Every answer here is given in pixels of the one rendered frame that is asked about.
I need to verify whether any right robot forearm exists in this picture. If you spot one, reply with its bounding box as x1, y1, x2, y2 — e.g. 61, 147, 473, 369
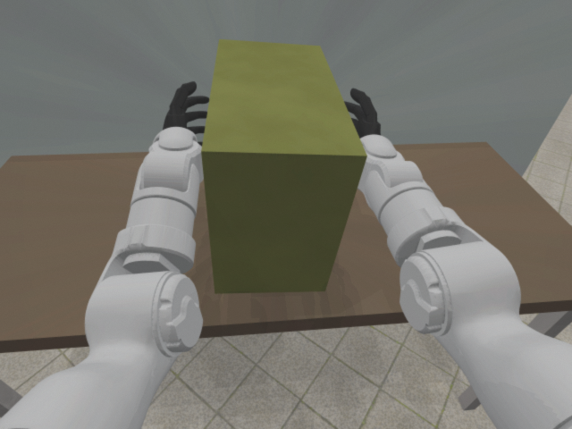
357, 135, 521, 304

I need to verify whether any robot right upper arm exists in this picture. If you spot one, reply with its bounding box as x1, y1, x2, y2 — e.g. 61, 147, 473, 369
400, 241, 572, 429

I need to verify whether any left robot forearm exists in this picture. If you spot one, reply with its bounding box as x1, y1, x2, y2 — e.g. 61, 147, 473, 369
85, 127, 204, 340

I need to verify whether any robot left hand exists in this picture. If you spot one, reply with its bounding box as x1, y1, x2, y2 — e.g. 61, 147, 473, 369
163, 81, 209, 147

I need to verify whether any robot right hand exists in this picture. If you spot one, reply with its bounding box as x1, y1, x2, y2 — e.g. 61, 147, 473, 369
344, 88, 381, 139

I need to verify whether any table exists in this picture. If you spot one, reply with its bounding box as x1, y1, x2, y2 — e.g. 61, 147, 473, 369
0, 142, 572, 418

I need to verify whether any robot left upper arm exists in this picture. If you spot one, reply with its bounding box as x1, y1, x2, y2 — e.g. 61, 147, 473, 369
0, 271, 203, 429

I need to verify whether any carton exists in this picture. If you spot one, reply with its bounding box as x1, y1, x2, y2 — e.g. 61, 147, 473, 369
201, 39, 367, 294

